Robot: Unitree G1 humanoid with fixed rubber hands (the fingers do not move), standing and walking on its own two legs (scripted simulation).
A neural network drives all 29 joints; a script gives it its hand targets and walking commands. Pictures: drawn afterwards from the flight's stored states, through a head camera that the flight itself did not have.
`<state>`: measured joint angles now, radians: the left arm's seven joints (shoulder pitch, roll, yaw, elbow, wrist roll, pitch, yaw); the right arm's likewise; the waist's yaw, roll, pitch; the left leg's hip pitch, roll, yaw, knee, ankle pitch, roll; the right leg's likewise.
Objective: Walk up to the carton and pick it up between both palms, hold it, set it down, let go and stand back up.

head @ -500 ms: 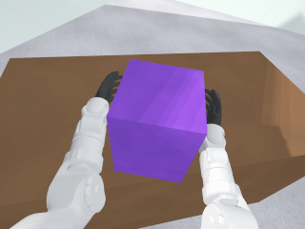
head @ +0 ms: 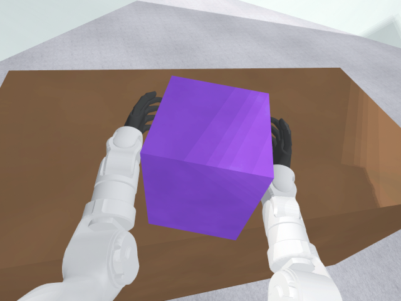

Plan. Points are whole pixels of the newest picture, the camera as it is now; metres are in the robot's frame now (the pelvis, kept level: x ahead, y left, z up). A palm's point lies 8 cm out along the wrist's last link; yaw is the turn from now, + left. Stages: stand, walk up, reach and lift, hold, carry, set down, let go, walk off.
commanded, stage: reach and lift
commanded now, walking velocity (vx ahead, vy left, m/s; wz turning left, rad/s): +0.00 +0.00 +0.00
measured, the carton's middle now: (205, 162) +0.37 -0.07 +0.06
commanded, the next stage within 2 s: none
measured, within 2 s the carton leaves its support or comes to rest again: leaves its support in 0.46 s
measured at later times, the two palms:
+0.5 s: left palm (131, 130) +0.41 +0.07 +0.13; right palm (278, 160) +0.33 -0.21 +0.11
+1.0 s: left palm (121, 123) +0.41 +0.09 +0.15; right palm (273, 147) +0.35 -0.20 +0.13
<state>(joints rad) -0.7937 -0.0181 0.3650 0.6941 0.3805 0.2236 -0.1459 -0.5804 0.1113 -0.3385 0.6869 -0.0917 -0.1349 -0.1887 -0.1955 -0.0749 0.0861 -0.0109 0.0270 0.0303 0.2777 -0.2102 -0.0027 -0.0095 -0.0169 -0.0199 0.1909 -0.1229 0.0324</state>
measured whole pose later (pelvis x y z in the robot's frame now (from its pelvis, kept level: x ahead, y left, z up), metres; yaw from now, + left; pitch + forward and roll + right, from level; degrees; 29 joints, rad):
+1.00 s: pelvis -0.02 -0.01 +0.00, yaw +1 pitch +0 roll -1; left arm -0.82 0.04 0.20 0.77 0.26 0.21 0.01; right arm -0.66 0.00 -0.20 0.88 0.09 -0.22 -0.22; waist -0.15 -0.06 -0.04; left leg -0.12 0.03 0.00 0.30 -0.18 -0.01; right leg -0.10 -0.02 -0.05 0.20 -0.10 0.02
